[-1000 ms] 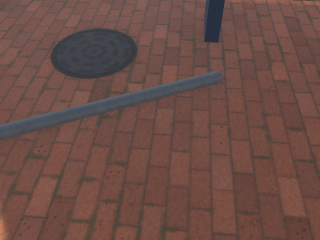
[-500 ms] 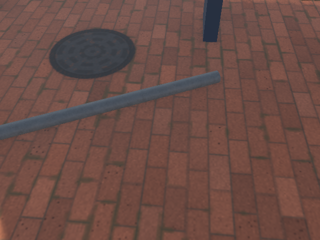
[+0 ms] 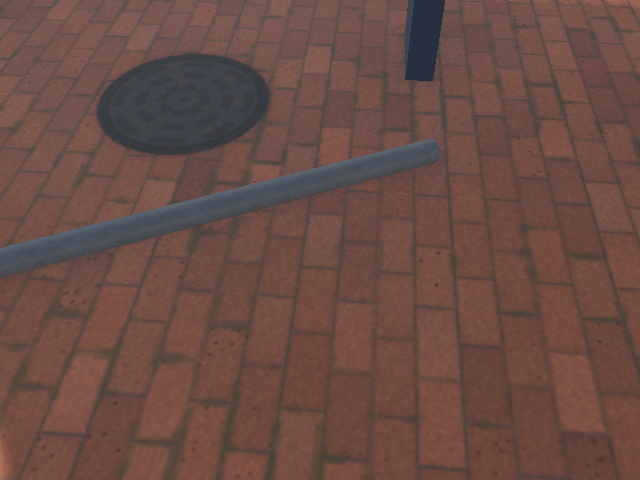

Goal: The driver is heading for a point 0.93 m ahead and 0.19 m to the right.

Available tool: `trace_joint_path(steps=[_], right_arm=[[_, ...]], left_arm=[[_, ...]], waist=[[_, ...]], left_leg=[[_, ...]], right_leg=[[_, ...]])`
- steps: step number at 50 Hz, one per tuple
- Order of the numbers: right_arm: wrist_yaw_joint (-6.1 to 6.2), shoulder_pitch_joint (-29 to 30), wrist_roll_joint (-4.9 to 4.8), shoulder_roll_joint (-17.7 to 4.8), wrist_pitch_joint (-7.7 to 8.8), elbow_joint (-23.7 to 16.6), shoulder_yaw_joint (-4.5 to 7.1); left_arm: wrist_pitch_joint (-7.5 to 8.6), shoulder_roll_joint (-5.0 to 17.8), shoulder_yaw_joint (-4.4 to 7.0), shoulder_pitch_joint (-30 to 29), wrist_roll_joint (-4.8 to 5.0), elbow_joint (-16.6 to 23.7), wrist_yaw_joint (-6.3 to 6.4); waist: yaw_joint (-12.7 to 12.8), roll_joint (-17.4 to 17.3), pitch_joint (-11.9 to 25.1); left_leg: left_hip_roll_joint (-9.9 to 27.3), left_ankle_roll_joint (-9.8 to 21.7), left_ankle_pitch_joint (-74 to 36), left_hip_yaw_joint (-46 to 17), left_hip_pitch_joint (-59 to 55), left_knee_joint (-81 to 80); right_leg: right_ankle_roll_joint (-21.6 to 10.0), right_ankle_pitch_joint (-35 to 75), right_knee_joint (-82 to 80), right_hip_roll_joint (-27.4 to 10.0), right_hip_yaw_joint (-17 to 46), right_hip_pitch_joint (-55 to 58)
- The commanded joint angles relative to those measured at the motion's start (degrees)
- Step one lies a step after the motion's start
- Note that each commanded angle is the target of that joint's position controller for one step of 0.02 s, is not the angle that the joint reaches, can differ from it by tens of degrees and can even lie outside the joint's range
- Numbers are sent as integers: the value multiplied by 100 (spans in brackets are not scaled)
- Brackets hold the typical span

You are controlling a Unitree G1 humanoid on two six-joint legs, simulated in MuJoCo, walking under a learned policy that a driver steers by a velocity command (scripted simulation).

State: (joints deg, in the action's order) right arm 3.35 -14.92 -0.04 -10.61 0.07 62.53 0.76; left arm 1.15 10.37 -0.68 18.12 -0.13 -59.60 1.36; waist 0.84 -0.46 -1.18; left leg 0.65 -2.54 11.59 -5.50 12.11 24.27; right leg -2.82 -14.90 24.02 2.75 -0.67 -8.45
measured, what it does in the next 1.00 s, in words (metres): walks ahead: left foot, then right foot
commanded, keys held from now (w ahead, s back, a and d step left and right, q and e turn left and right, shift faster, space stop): no key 0.12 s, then w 0.42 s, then w+e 0.46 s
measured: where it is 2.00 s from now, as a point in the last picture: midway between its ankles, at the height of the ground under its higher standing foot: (399, 354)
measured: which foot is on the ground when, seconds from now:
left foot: down 0.00-0.18, up 0.20-0.42, down 0.44-0.94, up 0.96-1.00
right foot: down 0.00-0.44, up 0.46-0.92, down 0.94-1.00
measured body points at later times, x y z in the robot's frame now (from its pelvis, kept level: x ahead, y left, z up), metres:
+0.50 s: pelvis +0.08 +0.06 -0.01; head +0.08 +0.08 +0.44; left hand +0.07 +0.32 -0.16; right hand +0.09 -0.21 -0.14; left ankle +0.07 +0.15 -0.74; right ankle -0.02 -0.08 -0.69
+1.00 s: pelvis +0.34 +0.01 -0.03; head +0.38 +0.00 +0.42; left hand +0.58 +0.21 -0.13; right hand +0.28 -0.25 -0.16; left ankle +0.14 +0.17 -0.64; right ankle +0.43 -0.08 -0.74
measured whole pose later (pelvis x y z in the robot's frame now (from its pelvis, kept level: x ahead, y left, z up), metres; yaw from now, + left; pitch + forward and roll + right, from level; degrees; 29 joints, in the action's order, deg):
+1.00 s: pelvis +0.34 +0.01 -0.03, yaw -12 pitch +2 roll +0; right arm 0.6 -22.3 -0.1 -14.1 5.8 53.8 0.8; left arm 4.2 15.1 2.8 3.3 0.9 -43.8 -2.6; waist -1.1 0.4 -3.2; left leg 0.8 -0.3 24.2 1.6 7.9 64.9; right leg -7.1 -9.0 35.8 4.1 -4.0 -29.2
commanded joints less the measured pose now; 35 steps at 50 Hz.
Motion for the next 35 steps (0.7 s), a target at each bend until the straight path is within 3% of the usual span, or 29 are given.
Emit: trace_joint_path(steps=[1,6,7,8,9,11,12,14,16,18,20,21,22,23,24,25,26,27,29,32,35], right_arm=[[14,-289,-1,-504,30,-58,61],[12,-335,-3,-486,30,2,37],[12,-431,-5,-409,24,63,15],[20,-416,-23,-391,21,71,13],[22,-348,-37,-416,36,35,25],[-31,-4,-21,-425,161,-182,11],[-96,121,-34,-444,250,-254,14],[-227,238,-94,-518,392,-347,61],[-315,218,-181,-509,506,-397,76],[-359,53,-171,-413,571,-336,85],[-345,-742,-157,-423,538,3,159],[-317,-1177,-153,-520,504,119,221],[-254,-1823,-133,-911,496,174,328],[-279,-2471,-135,-1648,529,157,461],[-324,-2138,-15,-1313,625,158,356],[-358,-1411,-23,-1036,705,-104,265],[-401,-939,-29,-867,732,-270,193],[-432,-755,-46,-761,725,-363,146],[-400,-963,-27,-540,668,-318,87],[-302,-1375,87,-673,636,-264,100],[-233,-1184,130,-897,639,-460,127]], left_arm=[[26,528,82,386,2,51,15],[19,509,72,442,5,-20,19],[14,448,55,542,-2,-85,25],[2,538,89,579,28,-110,45],[-6,767,164,594,81,-93,74],[36,1155,300,803,135,-56,105],[83,1230,348,786,112,-29,125],[161,1095,359,770,54,27,118],[191,1043,353,561,146,180,99],[170,1151,370,383,213,282,63],[123,1196,368,348,244,351,25],[153,1133,332,264,222,406,-4],[212,755,211,79,137,512,-76],[329,213,88,185,69,722,-113],[420,456,143,83,246,777,-128],[509,719,185,-182,340,907,-171],[553,802,215,-175,294,864,-196],[565,903,266,-137,199,827,-194],[496,895,316,-86,190,743,-245],[380,635,270,-549,218,905,-299],[385,518,200,-1305,210,1286,-301]], waist=[[0,53,-190],[1,48,-207],[7,70,-74],[37,178,-149],[82,430,-266],[236,947,-602],[251,996,-793],[184,768,-922],[25,538,-860],[-129,531,-648],[-433,406,-445],[-632,249,-345],[-879,-677,-116],[-873,-1832,243],[-680,-1110,-64],[-431,-611,-596],[-244,-441,-621],[-142,-380,-605],[-108,-507,-523],[-239,-299,-621],[-308,-197,-727]], left_leg=[[43,248,-633,26,-18,-256],[39,251,-618,41,1,-267],[-24,258,-246,114,-65,-254],[-175,271,333,281,54,-43],[-359,292,1026,505,367,374],[-248,383,1274,619,1315,1417],[-14,427,1215,564,1579,1946],[318,508,1630,385,2267,2779],[440,569,1543,416,2095,2178],[203,520,1013,784,982,1174],[-251,408,130,1199,-598,391],[-232,432,165,1022,-1176,129],[805,718,951,-478,-1787,-572],[2029,1536,1928,-2938,-2490,-1348],[2369,1879,3233,-3891,-1889,-1769],[2202,1708,3024,-3277,-1405,-1762],[1844,1501,2298,-2455,-1205,-1763],[1537,1332,1516,-1748,-1112,-1780],[1147,1063,398,-705,-997,-1811],[1124,1129,-783,-58,-989,-1832],[1061,1071,-1287,453,-772,-1980]], right_leg=[[-142,803,-571,-457,450,-277],[-135,789,-574,-446,439,-278],[-148,98,-682,-420,449,-230],[-226,-869,-813,-430,554,-288],[-415,-1884,-989,-607,875,-335],[-969,-3219,-1618,-1606,2195,-271],[-1196,-3164,-1830,-2002,2629,-369],[-1317,-2545,-1868,-2237,2753,-48],[-1066,-1909,-1785,-1997,2191,37],[-873,-1284,-1534,-1533,1439,-393],[-799,-1166,-934,-1181,1061,-1188],[-696,-679,-319,-975,859,-1478],[-357,-365,1493,-462,216,-2052],[-97,-1422,3270,116,-42,-3292],[-182,-1400,4545,-170,580,-3764],[-291,-849,5000,-493,732,-4114],[-298,-300,4975,-702,673,-4038],[-253,88,4680,-877,585,-3902],[-126,474,4356,-1011,415,-3543],[58,834,4060,-999,372,-3881],[109,1473,2749,-863,340,-3782]])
